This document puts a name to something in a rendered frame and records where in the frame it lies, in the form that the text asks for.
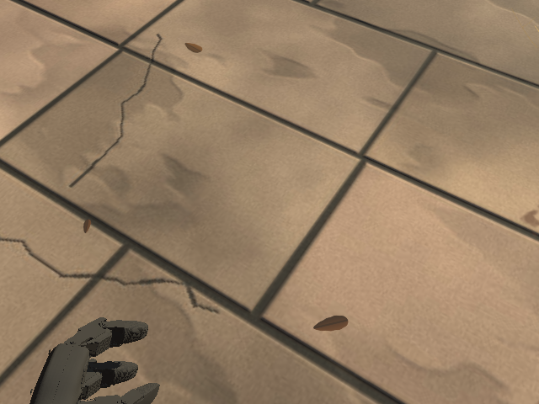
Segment robot left hand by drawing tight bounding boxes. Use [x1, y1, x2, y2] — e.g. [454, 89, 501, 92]
[30, 317, 160, 404]

